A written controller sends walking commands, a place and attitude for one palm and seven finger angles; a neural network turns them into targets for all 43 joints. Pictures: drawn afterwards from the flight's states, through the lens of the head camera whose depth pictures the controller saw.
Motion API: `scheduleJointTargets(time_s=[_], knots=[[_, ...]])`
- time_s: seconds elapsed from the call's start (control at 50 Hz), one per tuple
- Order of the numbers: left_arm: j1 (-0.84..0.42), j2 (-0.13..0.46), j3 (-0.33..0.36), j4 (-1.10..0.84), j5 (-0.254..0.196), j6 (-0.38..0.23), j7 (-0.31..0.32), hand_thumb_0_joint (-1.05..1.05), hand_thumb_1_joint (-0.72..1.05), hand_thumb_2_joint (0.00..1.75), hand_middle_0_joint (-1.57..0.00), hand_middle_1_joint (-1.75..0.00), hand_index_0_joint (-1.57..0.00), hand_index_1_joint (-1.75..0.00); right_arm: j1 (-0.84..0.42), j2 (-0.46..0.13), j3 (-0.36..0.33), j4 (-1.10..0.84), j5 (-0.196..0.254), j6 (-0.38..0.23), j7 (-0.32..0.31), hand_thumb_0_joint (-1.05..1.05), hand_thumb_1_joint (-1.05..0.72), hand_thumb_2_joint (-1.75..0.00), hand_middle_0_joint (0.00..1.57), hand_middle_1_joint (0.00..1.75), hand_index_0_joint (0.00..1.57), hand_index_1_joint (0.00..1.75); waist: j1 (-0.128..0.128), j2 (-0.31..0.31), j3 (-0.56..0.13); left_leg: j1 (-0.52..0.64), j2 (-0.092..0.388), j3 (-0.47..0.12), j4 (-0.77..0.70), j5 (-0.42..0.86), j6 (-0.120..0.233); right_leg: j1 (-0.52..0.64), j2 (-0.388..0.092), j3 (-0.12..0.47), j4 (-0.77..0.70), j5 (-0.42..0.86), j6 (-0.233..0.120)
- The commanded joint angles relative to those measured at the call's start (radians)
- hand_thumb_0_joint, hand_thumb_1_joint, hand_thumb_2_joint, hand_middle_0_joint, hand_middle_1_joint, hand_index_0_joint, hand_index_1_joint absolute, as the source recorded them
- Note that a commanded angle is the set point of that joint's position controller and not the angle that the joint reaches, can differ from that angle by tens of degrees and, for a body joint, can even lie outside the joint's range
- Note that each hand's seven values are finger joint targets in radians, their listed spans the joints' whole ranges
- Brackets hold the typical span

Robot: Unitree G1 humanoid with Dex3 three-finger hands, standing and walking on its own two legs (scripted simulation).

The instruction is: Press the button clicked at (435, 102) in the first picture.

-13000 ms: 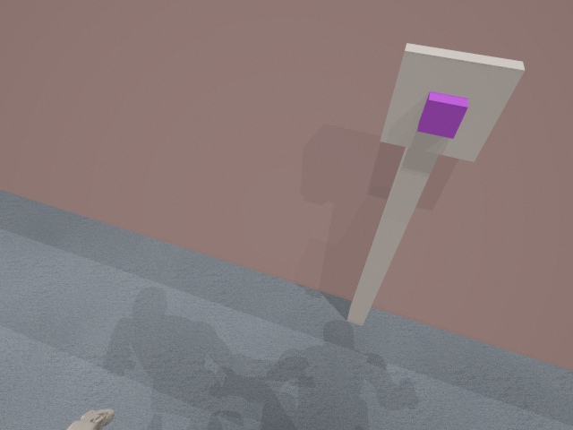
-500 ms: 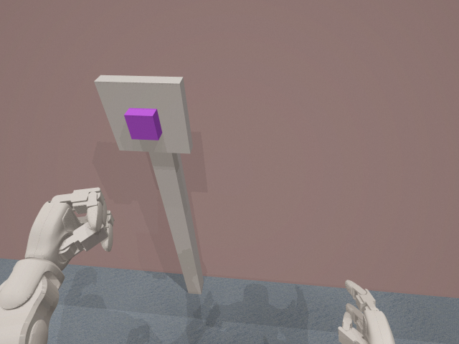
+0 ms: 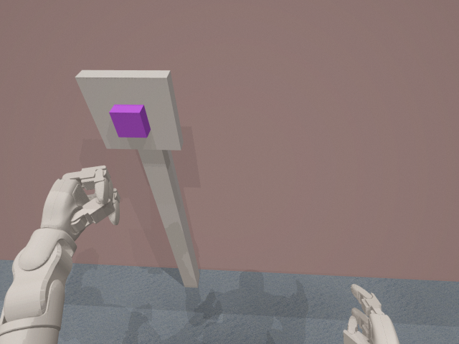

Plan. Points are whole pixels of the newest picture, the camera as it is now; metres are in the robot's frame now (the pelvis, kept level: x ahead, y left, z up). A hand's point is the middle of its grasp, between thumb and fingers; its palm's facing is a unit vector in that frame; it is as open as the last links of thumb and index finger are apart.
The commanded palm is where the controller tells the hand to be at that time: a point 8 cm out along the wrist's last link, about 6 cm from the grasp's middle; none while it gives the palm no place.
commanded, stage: aim a knuckle at the button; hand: left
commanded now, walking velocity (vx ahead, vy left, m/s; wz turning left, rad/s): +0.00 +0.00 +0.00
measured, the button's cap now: (131, 120) +0.49 +0.24 +0.16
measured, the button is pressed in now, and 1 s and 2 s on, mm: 0 0 0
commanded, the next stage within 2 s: press the button with the knuckle in 1.44 s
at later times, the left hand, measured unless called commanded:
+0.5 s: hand (125, 178) +0.35 +0.21 +0.14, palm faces +0.04 -1.00 -0.02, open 3.1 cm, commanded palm +0.33 +0.26 +0.13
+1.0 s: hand (140, 163) +0.40 +0.21 +0.12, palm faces +0.03 -1.00 -0.02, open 3.1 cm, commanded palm +0.37 +0.25 +0.13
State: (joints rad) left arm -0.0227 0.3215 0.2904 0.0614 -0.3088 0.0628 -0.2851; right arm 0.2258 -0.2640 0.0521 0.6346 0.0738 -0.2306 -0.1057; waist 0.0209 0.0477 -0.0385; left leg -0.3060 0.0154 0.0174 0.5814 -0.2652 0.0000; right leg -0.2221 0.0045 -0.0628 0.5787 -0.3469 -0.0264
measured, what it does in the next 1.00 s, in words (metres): stands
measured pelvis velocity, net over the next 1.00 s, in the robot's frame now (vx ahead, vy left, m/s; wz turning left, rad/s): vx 0.01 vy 0.01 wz -0.03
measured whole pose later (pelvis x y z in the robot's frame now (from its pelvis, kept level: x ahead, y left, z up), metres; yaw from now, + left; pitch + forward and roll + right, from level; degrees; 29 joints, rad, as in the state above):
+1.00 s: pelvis +0.01 +0.01 +0.00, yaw -2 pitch +4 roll +0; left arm -0.42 0.36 0.31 0.58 -0.22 -0.08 -0.23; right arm 0.33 -0.27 0.02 0.65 0.07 -0.05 -0.08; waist -0.05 0.04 -0.04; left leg -0.39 0.02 0.05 0.60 -0.28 0.01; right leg -0.31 0.01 -0.03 0.59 -0.35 -0.02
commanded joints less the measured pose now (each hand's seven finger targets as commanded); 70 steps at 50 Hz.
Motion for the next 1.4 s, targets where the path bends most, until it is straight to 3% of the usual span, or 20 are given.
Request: scheduleJointTargets(time_s=[0.0,0.08,0.12,0.14,0.18,0.22,0.28,0.32,0.48,0.54,0.58,0.62,0.72,0.8,0.82,0.88,0.92,1.2,1.24,1.38], knots=[[-0.271,0.206,0.091,-0.216,-0.001,-0.075,0.035,0.0,0.9,0.9,-1.3,-1.5,-1.3,-1.5,-0.125,-0.105,-0.045,-0.175,-0.006,-0.052,0.001,0.0,-0.9,-0.9,0.2,0.3,0.2,0.3,0.01,-0.024,-0.19,0.165,-0.018,-0.026,-0.057,0.204,0.038,-0.045,-0.006,0.021,-0.095,0.307,0.024],[-0.316,0.204,0.078,-0.189,0.015,-0.077,0.053,0.0,0.9,0.9,-1.3,-1.5,-1.3,-1.5,-0.118,-0.107,-0.048,-0.164,-0.009,-0.037,0.002,0.0,-0.9,-0.9,0.2,0.3,0.2,0.3,0.001,-0.012,-0.182,0.176,-0.012,-0.031,-0.059,0.208,0.036,-0.057,-0.001,0.016,-0.096,0.292,0.016],[-0.367,0.152,0.023,-0.203,0.019,-0.079,0.054,0.0,0.9,0.9,-1.3,-1.5,-1.3,-1.5,-0.12,-0.101,-0.047,-0.168,-0.006,-0.031,0.003,0.0,-0.9,-0.9,0.2,0.3,0.2,0.3,-0.012,0.005,-0.195,0.193,-0.014,-0.029,-0.062,0.211,0.034,-0.067,-0.001,0.014,-0.094,0.296,0.017],[-0.376,0.156,0.027,-0.19,0.022,-0.079,0.058,0.0,0.9,0.9,-1.3,-1.5,-1.3,-1.5,-0.116,-0.101,-0.048,-0.164,-0.006,-0.03,0.003,0.0,-0.9,-0.9,0.2,0.3,0.2,0.3,-0.011,0.021,-0.189,0.195,-0.012,-0.036,-0.062,0.213,0.031,-0.07,0.0,0.01,-0.09,0.291,0.013],[-0.369,0.184,0.052,-0.14,0.025,-0.077,0.067,0.0,0.9,0.9,-1.3,-1.5,-1.3,-1.5,-0.106,-0.11,-0.05,-0.154,-0.01,-0.019,0.003,0.0,-0.9,-0.9,0.2,0.3,0.2,0.3,-0.008,-0.046,-0.188,0.179,-0.009,-0.04,-0.062,0.214,0.033,-0.06,0.003,0.011,-0.094,0.292,0.013],[-0.422,0.156,0.02,-0.124,0.029,-0.073,0.069,0.0,0.9,0.9,-1.3,-1.5,-1.3,-1.5,-0.109,-0.107,-0.049,-0.154,-0.006,-0.008,0.002,0.0,-0.9,-0.9,0.2,0.3,0.2,0.3,-0.02,-0.024,-0.179,0.181,-0.012,-0.035,-0.064,0.199,0.032,-0.077,0.0,0.014,-0.098,0.283,0.015],[-0.478,0.201,0.052,-0.064,0.039,-0.078,0.08,0.0,0.9,0.9,-1.3,-1.5,-1.3,-1.5,-0.1,-0.115,-0.05,-0.141,-0.008,0.011,-0.001,0.0,-0.9,-0.9,0.2,0.3,0.2,0.3,-0.021,-0.043,-0.182,0.17,-0.01,-0.037,-0.064,0.183,0.034,-0.075,0.001,0.019,-0.103,0.258,0.012],[-0.527,0.184,0.032,-0.063,0.044,-0.09,0.083,0.0,0.9,0.9,-1.3,-1.5,-1.3,-1.5,-0.105,-0.108,-0.047,-0.149,-0.009,0.017,0.002,0.0,-0.9,-0.9,0.2,0.3,0.2,0.3,-0.023,0.005,-0.203,0.186,-0.013,-0.039,-0.064,0.193,0.031,-0.074,-0.002,0.02,-0.095,0.267,0.008],[-0.659,0.199,0.021,0.11,0.056,-0.117,0.085,0.0,0.9,0.9,-1.3,-1.5,-1.3,-1.5,-0.066,-0.121,-0.054,-0.128,-0.006,0.054,0.0,0.0,-0.9,-0.9,0.2,0.3,0.2,0.3,-0.046,-0.039,-0.192,0.156,-0.01,-0.043,-0.056,0.152,0.033,-0.1,0.002,0.023,-0.101,0.23,0.008],[-0.707,0.182,-0.001,0.133,0.068,-0.134,0.087,0.0,0.9,0.9,-1.3,-1.5,-1.3,-1.5,-0.056,-0.121,-0.057,-0.133,-0.007,0.063,0.004,0.0,-0.9,-0.9,0.2,0.3,0.2,0.3,-0.045,0.016,-0.229,0.177,-0.012,-0.044,-0.05,0.176,0.03,-0.105,0.001,0.026,-0.087,0.248,0.003],[-0.722,0.235,0.047,0.206,0.067,-0.142,0.096,0.0,0.9,0.9,-1.3,-1.5,-1.3,-1.5,-0.036,-0.129,-0.06,-0.119,-0.01,0.074,0.003,0.0,-0.9,-0.9,0.2,0.3,0.2,0.3,-0.047,-0.059,-0.226,0.142,-0.01,-0.043,-0.046,0.16,0.035,-0.096,0.003,0.029,-0.092,0.241,0.008],[-0.785,0.245,0.046,0.259,0.069,-0.152,0.093,0.0,0.9,0.9,-1.3,-1.5,-1.3,-1.5,-0.028,-0.132,-0.058,-0.116,-0.007,0.086,0.003,0.0,-0.9,-0.9,0.2,0.3,0.2,0.3,-0.059,-0.057,-0.2,0.116,-0.013,-0.035,-0.047,0.134,0.036,-0.109,0.001,0.037,-0.097,0.227,0.011],[-0.87,0.272,0.056,0.325,0.085,-0.205,0.087,0.0,0.9,0.9,-1.3,-1.5,-1.3,-1.5,0.01,-0.134,-0.065,-0.109,-0.012,0.101,0.006,0.0,-0.9,-0.9,0.2,0.3,0.2,0.3,-0.063,0.004,-0.276,0.138,-0.013,-0.029,-0.026,0.173,0.036,-0.102,0.003,0.043,-0.076,0.265,0.007],[-0.809,0.246,0.048,0.343,0.077,-0.228,0.067,0.0,0.9,0.9,-1.3,-1.5,-1.3,-1.5,0.027,-0.134,-0.074,-0.125,-0.01,0.108,0.017,0.0,-0.9,-0.9,0.2,0.3,0.2,0.3,-0.049,0.003,-0.314,0.148,-0.013,-0.027,-0.018,0.222,0.038,-0.077,0.007,0.042,-0.062,0.326,0.004],[-0.768,0.285,0.089,0.35,0.073,-0.228,0.067,0.0,0.9,0.9,-1.3,-1.5,-1.3,-1.5,0.034,-0.139,-0.078,-0.127,-0.011,0.112,0.019,0.0,-0.9,-0.9,0.2,0.3,0.2,0.3,-0.035,-0.018,-0.321,0.135,-0.011,-0.028,-0.019,0.233,0.038,-0.059,0.008,0.04,-0.058,0.343,0.004],[-0.742,0.292,0.095,0.361,0.066,-0.216,0.056,0.0,0.9,0.9,-1.3,-1.5,-1.3,-1.5,0.04,-0.143,-0.078,-0.13,-0.007,0.123,0.019,0.0,-0.9,-0.9,0.2,0.3,0.2,0.3,-0.039,-0.055,-0.277,0.092,-0.011,-0.017,-0.022,0.221,0.042,-0.051,0.009,0.042,-0.065,0.358,0.009],[-0.728,0.289,0.099,0.305,0.065,-0.217,0.058,0.0,0.9,0.9,-1.3,-1.5,-1.3,-1.5,0.032,-0.139,-0.081,-0.144,-0.006,0.125,0.021,0.0,-0.9,-0.9,0.2,0.3,0.2,0.3,-0.031,-0.02,-0.281,0.108,-0.011,-0.014,-0.025,0.242,0.042,-0.051,0.009,0.044,-0.061,0.379,0.009],[-0.712,0.249,0.069,0.188,0.066,-0.187,0.078,0.0,0.9,0.9,-1.3,-1.5,-1.3,-1.5,0.003,-0.129,-0.078,-0.144,-0.006,0.125,0.014,0.0,-0.9,-0.9,0.2,0.3,0.2,0.3,-0.045,-0.023,-0.288,0.152,-0.011,-0.015,-0.02,0.259,0.043,-0.057,0.009,0.039,-0.062,0.392,0.011],[-0.708,0.207,0.034,0.176,0.061,-0.183,0.072,0.0,0.9,0.9,-1.3,-1.5,-1.3,-1.5,-0.009,-0.124,-0.073,-0.152,-0.005,0.123,0.017,0.0,-0.9,-0.9,0.2,0.3,0.2,0.3,-0.047,-0.005,-0.284,0.167,-0.013,-0.019,-0.017,0.268,0.041,-0.065,0.009,0.036,-0.062,0.399,0.009],[-0.722,0.226,0.047,0.215,0.056,-0.16,0.067,0.0,0.9,0.9,-1.3,-1.5,-1.3,-1.5,-0.024,-0.128,-0.067,-0.157,-0.002,0.133,0.012,0.0,-0.9,-0.9,0.2,0.3,0.2,0.3,-0.056,-0.067,-0.23,0.123,-0.014,-0.017,-0.017,0.205,0.045,-0.084,0.006,0.04,-0.076,0.35,0.014]])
